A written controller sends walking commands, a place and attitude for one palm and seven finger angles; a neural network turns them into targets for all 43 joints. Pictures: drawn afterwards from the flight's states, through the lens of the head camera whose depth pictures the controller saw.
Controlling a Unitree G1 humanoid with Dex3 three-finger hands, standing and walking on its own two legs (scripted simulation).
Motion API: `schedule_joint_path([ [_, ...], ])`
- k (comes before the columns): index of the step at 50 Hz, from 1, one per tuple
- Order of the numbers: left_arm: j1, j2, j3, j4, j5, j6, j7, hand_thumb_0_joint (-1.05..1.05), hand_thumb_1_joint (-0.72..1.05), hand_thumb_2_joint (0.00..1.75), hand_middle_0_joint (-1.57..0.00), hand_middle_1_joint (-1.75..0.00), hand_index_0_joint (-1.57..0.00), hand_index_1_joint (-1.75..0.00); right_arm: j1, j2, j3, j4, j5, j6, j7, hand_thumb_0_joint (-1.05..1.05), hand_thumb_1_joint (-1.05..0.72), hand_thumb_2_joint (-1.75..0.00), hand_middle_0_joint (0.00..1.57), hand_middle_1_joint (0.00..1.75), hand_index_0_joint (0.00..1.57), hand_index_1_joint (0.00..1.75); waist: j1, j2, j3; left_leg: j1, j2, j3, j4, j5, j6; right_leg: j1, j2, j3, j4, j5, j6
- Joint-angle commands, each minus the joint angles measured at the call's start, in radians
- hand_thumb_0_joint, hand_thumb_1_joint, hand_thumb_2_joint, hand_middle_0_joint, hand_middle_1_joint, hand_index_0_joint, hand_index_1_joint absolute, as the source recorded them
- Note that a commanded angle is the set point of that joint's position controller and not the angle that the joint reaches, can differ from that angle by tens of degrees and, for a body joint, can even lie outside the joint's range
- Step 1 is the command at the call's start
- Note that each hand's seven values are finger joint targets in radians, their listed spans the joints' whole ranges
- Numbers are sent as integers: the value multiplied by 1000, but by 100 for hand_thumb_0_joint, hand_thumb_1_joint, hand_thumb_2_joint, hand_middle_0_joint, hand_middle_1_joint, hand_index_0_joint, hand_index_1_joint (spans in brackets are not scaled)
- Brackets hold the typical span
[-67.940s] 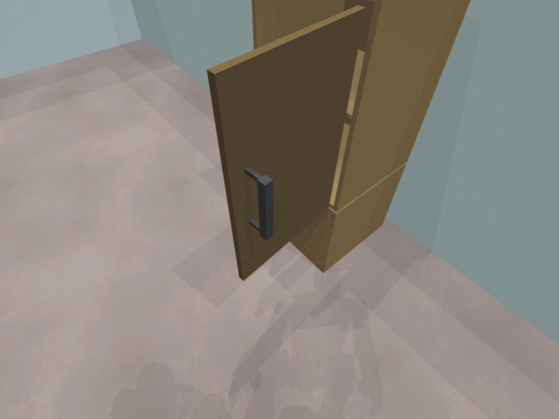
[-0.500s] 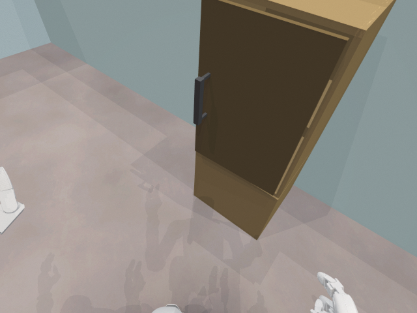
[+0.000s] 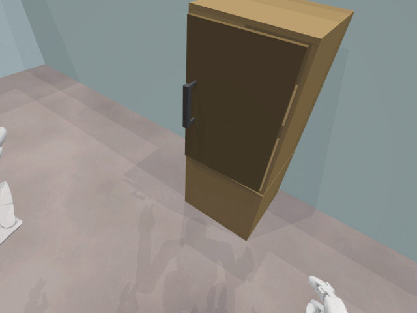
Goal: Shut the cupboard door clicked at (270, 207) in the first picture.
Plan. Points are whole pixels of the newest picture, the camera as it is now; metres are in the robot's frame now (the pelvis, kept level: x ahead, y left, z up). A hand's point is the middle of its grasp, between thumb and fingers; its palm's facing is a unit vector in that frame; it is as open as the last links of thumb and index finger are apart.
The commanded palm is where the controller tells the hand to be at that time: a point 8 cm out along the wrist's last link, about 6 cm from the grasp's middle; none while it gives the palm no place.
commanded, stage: stop stepping back and stand still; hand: left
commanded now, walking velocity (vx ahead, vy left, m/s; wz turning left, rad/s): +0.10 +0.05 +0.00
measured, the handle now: (190, 104) +0.82 +0.11 -0.03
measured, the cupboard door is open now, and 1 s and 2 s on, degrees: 3 3 3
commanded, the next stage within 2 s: let the arm hang, fingers relaxed in 0.74 s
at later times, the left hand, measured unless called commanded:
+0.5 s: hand out of the picture +0.15 +0.29 +0.18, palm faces +0.50 -0.76 -0.42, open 7.4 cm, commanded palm +0.10 +0.31 +0.19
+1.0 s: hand (66, 297) +0.16 +0.27 -0.04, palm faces +0.11 -0.90 -0.41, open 7.4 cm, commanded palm none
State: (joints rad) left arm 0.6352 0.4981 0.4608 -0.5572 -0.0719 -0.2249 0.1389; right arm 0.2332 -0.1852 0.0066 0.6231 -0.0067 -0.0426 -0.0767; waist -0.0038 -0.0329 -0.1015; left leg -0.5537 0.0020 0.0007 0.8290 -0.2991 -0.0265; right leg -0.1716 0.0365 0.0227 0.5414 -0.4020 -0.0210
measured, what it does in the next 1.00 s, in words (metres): steps on the spot: left foot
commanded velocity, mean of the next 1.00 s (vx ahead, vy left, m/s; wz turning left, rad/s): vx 0.04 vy -0.02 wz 0.00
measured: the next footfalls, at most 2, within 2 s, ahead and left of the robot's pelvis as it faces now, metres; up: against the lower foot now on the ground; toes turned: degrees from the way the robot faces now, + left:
left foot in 0.06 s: +0.05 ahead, +0.12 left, +0.00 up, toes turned +2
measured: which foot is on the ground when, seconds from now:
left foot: up 0.00-0.04, down 0.06-1.00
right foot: down 0.00-1.00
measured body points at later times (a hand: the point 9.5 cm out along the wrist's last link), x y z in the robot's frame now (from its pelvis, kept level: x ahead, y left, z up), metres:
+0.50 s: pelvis -0.03 +0.01 +0.01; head -0.07 +0.01 +0.45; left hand +0.11 +0.33 +0.20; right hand +0.11 -0.22 -0.09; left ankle +0.01 +0.12 -0.73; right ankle -0.07 -0.09 -0.73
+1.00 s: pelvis -0.03 +0.02 +0.00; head -0.03 +0.00 +0.45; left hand +0.15 +0.31 -0.01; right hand +0.14 -0.23 -0.11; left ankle +0.01 +0.12 -0.73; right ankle -0.07 -0.09 -0.73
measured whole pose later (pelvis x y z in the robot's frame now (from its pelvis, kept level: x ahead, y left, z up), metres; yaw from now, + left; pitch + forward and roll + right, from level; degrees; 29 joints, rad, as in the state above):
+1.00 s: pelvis -0.03 +0.02 +0.00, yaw +2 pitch +1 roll +0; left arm 0.25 0.33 0.08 0.36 0.02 0.03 0.02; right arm 0.14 -0.30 0.00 0.78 -0.01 -0.03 0.00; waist 0.00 0.07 -0.04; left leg -0.37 -0.03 0.01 0.60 -0.25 0.04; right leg -0.21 0.01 -0.03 0.59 -0.39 -0.02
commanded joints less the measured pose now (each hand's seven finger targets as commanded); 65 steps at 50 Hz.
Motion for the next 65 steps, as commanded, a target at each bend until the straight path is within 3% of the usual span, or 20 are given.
schedule_joint_path([
  [1, -250, 94, 49, 3, 26, -5, 63, 0, 90, 90, -20, -30, -20, -30, -78, -146, -29, -113, 9, -66, -33, 0, -90, -90, 20, 30, 20, 30, -30, 17, 153, 216, 39, -28, -266, 87, 30, -206, -192, 73, -154, 227, -52],
  [4, -269, 103, 24, -33, 35, -9, 58, 0, 90, 90, -20, -30, -20, -30, -85, -180, -49, -139, 32, -110, -45, 0, -90, -90, 20, 30, 20, 30, 7, 65, 40, 361, 120, -95, -359, 450, 63, -101, -71, 19, -63, 394, 23],
  [5, -266, 110, 28, -94, 29, -10, 52, 0, 90, 90, -20, -30, -20, -30, -67, -157, -34, -134, 24, -112, -39, 0, -90, -90, 20, 30, 20, 30, -10, 176, -6, 363, 127, -150, -413, 507, 63, -75, -39, -35, -4, 351, 39],
  [7, -276, 100, 22, -198, 20, -22, 41, 0, 90, 90, -20, -30, -20, -30, -80, -153, -39, -135, 14, -132, -24, 0, -90, -90, 20, 30, 20, 30, -7, 250, -32, 374, 171, -255, -542, 330, 42, -80, 10, -41, 45, 62, 40],
  [9, -215, 100, 52, -246, 20, -30, 43, 0, 90, 90, -20, -30, -20, -30, -91, -148, -36, -137, 7, -151, -16, 0, -90, -90, 20, 30, 20, 30, -3, 252, -35, 316, 200, -293, -634, -50, 64, -53, 6, -21, 45, 18, 36],
  [12, -97, 99, 88, -210, 22, -20, 48, 0, 90, 90, -20, -30, -20, -30, -92, -140, -28, -144, 1, -142, -9, 0, -90, -90, 20, 30, 20, 30, -6, 254, -12, 162, 153, -196, -672, -282, 46, 71, 12, -54, -72, 53, 22],
  [15, -45, 114, 121, -129, 14, -8, 46, 0, 90, 90, -20, -30, -20, -30, -86, -135, -28, -147, -7, -111, -6, 0, -90, -90, 20, 30, 20, 30, -9, 215, -14, 115, 97, -97, -578, -237, 25, 112, -21, -38, -158, 43, -9],
  [18, -24, 125, 132, -69, 1, 13, 49, 0, 90, 90, -20, -30, -20, -30, -77, -134, -42, -143, -6, -80, -2, 0, -90, -90, 20, 30, 20, 30, -14, 0, -3, 213, 39, -27, -318, -99, 20, -80, -154, 159, -299, -160, -84],
  [21, -133, 77, 57, -43, 12, 19, 57, 0, 90, 90, -20, -30, -20, -30, -69, -133, -32, -120, 5, -66, 0, 0, -90, -90, 20, 30, 20, 30, -22, -70, 81, 166, 34, -19, -161, 33, 31, -122, -259, 262, -316, -39, -130],
  [26, -315, 67, -10, -15, 35, 3, 47, 0, 90, 90, -20, -30, -20, -30, -100, -153, -35, -116, 19, -89, -16, 0, -90, -90, 20, 30, 20, 30, -15, 18, 146, 322, 55, -35, -315, 103, 53, -190, -153, 114, -230, 93, -37],
  [29, -336, 82, 7, -81, 41, -19, 38, 0, 90, 90, -20, -30, -20, -30, -110, -149, -24, -122, 12, -100, -22, 0, -90, -90, 20, 30, 20, 30, -11, 171, 139, 285, 109, -155, -480, 49, 70, -130, -61, 1, -121, 104, 7],
  [31, -306, 95, 34, -106, 39, -30, 43, 0, 90, 90, -20, -30, -20, -30, -106, -143, -22, -131, 9, -113, -23, 0, -90, -90, 20, 30, 20, 30, -1, 176, 99, 255, 144, -229, -566, -27, 85, -52, -34, -19, -78, 133, 22],
  [38, -53, 99, 101, -75, 14, -30, 42, 0, 90, 90, -20, -30, -20, -30, -71, -139, -33, -141, 9, -109, -5, 0, -90, -90, 20, 30, 20, 30, 3, 112, -79, 316, 90, -76, -406, 320, 44, 77, -80, 14, -136, 371, 2],
  [41, -65, 81, 78, -62, 6, -17, 39, 0, 90, 90, -20, -30, -20, -30, -73, -140, -33, -148, 17, -84, -3, 0, -90, -90, 20, 30, 20, 30, -6, 88, -72, 335, 90, -56, -359, 393, 41, 48, -97, 39, -141, 460, -2],
  [42, -172, -82, -374, 616, 75, 135, -100, 0, 90, 90, -20, -30, -20, -30, -179, -298, -64, -6, 44, -138, 78, 0, -90, -90, 20, 30, 20, 30, -19, 91, 41, 293, 90, -47, -211, 589, 46, -68, -156, -26, -10, 638, -16],
  [43, -184, -112, -352, 663, 88, 211, -121, 0, 90, 90, -20, -30, -20, -30, -91, -268, -92, 48, 15, -107, 78, 0, -90, -90, 20, 30, 20, 30, -15, 70, -39, 365, 99, -37, -215, 608, 36, -84, -148, 31, -27, 604, -23],
  [48, -337, -73, -383, 907, 96, 223, -133, 0, 90, 90, -20, -30, -20, -30, -75, -268, -52, 60, -5, -16, 67, 0, -90, -90, 20, 30, 20, 30, -2, -165, 28, 300, 94, -104, -246, 454, 80, -93, -136, 34, -35, 380, -42],
  [53, -373, -95, -416, 1210, 91, 237, -120, 0, 90, 90, -20, -30, -20, -30, -71, -209, -22, 151, -20, 38, 66, 0, -90, -90, 20, 30, 20, 30, -2, -10, 83, 309, 67, -111, -330, 294, 67, -74, -143, 73, -122, 204, -43],
  [59, -308, -165, -418, 1472, 83, 226, -117, 0, 90, 90, -20, -30, -20, -30, -14, -146, -17, 297, -15, 42, 46, 0, -90, -90, 20, 30, 20, 30, 4, 174, 76, 345, 79, -110, -394, 243, 67, 2, -136, 76, -201, 207, -47],
  [65, -271, -194, -432, 1615, 79, 221, -116, 0, 90, 90, -20, -30, -20, -30, 62, -134, -22, 396, -5, 42, 33, 0, -90, -90, 20, 30, 20, 30, -3, 83, 124, 372, 96, -113, -433, 223, 73, -1, -125, 55, -243, 201, -46],
])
